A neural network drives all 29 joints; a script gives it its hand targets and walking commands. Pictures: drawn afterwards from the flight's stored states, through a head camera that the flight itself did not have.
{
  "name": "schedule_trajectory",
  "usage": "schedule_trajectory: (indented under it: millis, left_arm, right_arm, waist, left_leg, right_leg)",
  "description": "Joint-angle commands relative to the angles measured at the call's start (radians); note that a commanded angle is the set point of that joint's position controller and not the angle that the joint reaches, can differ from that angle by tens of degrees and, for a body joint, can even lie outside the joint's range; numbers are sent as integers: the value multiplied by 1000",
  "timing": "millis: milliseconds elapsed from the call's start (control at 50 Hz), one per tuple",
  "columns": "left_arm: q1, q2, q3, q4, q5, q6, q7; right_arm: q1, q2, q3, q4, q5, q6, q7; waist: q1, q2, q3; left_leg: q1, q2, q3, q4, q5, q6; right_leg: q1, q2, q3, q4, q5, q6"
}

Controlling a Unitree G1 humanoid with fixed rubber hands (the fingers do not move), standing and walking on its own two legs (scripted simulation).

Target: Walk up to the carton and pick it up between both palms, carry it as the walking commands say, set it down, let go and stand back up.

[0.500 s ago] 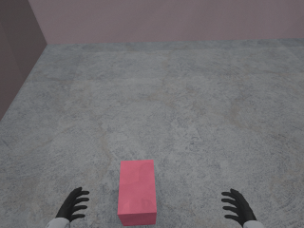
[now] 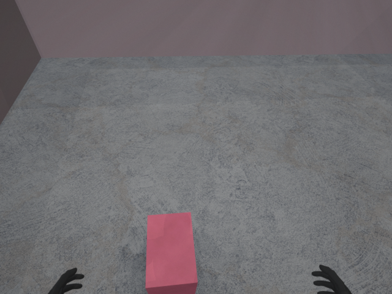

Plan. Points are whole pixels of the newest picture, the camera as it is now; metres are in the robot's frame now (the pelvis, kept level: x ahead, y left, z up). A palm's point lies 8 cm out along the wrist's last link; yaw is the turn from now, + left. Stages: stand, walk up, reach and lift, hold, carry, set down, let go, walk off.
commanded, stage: stand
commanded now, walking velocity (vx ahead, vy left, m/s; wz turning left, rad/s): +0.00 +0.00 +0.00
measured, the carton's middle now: (171, 257) +0.39 +0.08 -0.63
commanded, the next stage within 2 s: none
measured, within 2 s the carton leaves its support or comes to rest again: neither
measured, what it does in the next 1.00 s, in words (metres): stands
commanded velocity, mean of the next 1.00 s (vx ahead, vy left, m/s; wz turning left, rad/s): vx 0.00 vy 0.00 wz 0.00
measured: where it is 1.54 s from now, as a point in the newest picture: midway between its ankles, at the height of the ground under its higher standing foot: outside the picture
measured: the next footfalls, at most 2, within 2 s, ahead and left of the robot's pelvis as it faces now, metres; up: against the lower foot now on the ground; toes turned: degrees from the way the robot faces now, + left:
none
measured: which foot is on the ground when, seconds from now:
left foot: down 0.00-1.00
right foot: down 0.00-1.00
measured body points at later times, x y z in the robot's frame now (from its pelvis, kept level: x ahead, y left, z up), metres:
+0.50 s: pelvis -0.01 +0.01 +0.01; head -0.02 +0.02 +0.46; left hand +0.10 +0.31 -0.11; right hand +0.10 -0.30 -0.10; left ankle -0.01 +0.08 -0.74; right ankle -0.08 -0.10 -0.74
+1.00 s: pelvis -0.02 +0.01 +0.01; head -0.03 +0.02 +0.46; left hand +0.07 +0.32 -0.11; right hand +0.08 -0.31 -0.10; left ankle -0.01 +0.08 -0.74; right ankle -0.08 -0.10 -0.74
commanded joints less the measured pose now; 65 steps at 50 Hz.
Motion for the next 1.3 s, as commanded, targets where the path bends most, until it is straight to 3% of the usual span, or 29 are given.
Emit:
schedule_trajectory:
  millis: [0, 180, 640, 1280]
  left_arm:
    - [-15, 139, 29, -35, -1, -16, 5]
    - [-30, 150, 17, 26, -1, -19, 8]
    - [-43, 177, 5, 143, -5, -32, 4]
    - [-59, 199, -6, 220, -8, -37, 2]
  right_arm:
    - [-32, -167, -34, -32, 2, -15, -6]
    - [-49, -175, -27, 28, 4, -18, -7]
    - [-83, -199, -21, 144, 12, -21, 1]
    - [-104, -218, -8, 207, 21, -20, 6]
  waist:
    - [4, 52, -62]
    - [3, 43, -46]
    - [-2, 48, 5]
    - [0, 49, 6]
  left_leg:
    - [157, 174, -173, -39, 421, -11]
    - [179, 179, -170, -66, 414, -13]
    - [169, 184, -181, -157, 234, -13]
    - [182, 186, -189, -177, 261, -10]
  right_leg:
    - [-85, -141, 92, -40, 379, 47]
    - [-82, -147, 96, -68, 364, 45]
    - [-88, -157, 113, -149, 246, 31]
    - [-64, -165, 101, -181, 256, 27]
